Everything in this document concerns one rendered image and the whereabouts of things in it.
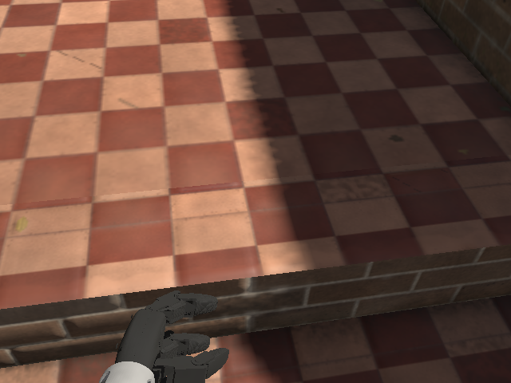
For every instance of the left robot hand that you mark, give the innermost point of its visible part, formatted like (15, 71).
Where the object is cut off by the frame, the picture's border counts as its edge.
(164, 353)

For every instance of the left robot forearm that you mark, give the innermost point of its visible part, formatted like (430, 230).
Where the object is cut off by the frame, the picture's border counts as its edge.
(127, 372)

